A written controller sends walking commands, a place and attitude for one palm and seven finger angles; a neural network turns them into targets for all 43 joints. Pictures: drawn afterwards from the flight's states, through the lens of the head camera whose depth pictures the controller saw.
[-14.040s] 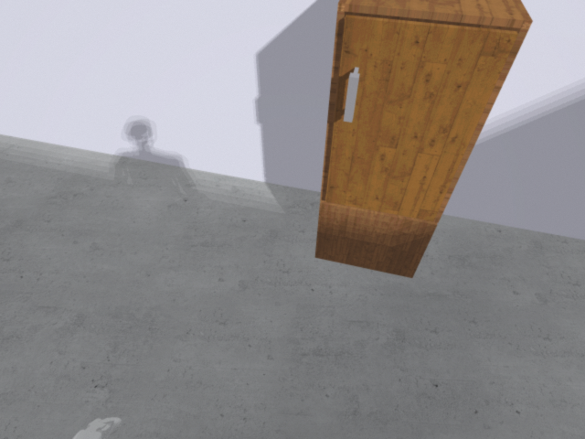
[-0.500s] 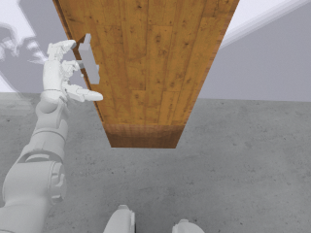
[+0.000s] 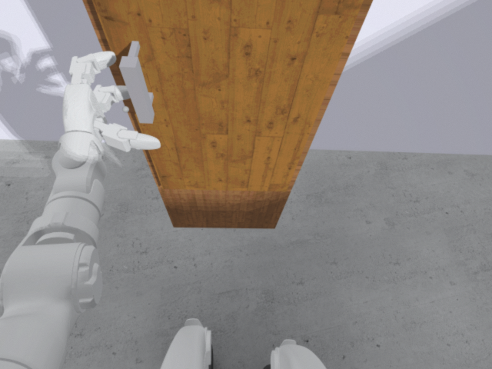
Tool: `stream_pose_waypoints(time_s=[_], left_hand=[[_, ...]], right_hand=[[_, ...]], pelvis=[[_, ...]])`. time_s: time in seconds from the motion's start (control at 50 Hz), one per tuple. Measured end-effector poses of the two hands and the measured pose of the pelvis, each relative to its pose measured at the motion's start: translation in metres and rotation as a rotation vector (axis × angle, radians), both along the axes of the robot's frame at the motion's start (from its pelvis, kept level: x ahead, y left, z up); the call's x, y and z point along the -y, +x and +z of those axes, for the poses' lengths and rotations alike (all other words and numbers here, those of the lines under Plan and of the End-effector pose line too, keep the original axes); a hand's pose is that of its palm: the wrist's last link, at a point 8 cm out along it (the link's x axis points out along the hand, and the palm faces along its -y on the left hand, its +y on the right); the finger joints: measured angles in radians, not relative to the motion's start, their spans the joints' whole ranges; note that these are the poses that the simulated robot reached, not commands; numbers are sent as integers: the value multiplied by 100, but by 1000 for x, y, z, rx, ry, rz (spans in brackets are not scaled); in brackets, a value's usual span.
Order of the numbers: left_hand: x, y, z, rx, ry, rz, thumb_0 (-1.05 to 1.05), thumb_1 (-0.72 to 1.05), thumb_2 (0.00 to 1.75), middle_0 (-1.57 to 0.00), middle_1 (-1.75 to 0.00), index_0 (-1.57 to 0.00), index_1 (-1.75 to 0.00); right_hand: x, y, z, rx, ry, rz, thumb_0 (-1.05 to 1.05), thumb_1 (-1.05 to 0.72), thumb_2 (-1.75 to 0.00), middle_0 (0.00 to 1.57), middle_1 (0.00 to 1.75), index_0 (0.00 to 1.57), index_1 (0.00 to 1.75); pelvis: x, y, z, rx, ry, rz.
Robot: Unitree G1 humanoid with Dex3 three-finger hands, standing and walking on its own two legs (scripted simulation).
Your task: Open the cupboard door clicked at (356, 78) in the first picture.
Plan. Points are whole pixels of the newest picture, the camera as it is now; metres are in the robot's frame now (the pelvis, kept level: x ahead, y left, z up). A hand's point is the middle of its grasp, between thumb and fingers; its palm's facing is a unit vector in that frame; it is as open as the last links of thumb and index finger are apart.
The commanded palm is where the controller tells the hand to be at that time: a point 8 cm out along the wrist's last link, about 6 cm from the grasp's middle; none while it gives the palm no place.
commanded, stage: move the hooked fingers beside the handle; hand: left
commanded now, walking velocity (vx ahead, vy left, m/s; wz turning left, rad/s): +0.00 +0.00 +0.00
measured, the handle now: (141, 84) +0.55 +0.18 +0.09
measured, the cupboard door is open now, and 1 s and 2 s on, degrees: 0 0 0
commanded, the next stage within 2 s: none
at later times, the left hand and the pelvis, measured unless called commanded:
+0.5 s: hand (116, 104) +0.50 +0.21 +0.09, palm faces +0.08 -1.00 -0.01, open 14.7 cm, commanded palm +0.49 +0.22 +0.09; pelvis +0.00 +0.00 +0.00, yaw -1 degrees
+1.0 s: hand (111, 103) +0.50 +0.22 +0.09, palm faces +0.04 -1.00 +0.00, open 14.4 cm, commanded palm +0.48 +0.25 +0.09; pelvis +0.02 +0.00 +0.01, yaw -3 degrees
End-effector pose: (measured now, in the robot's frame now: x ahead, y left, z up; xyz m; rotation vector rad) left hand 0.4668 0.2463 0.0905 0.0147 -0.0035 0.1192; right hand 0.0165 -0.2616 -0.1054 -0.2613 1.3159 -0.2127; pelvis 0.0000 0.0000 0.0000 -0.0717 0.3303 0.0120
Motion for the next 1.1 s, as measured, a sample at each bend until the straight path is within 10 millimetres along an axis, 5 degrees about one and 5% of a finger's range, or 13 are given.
stream_pose_waypoints(time_s=[1.1], left_hand=[[-26, 13, 4, -7, -2, -97, -1, -50, 30, -30, -120, -25, -119]], right_hand=[[-1, 9, 11, 13, -26, -98, 0, -91, -90, 21, 30, 21, 30]], pelvis=[[-4, 19, 7, -5, 6, -59]])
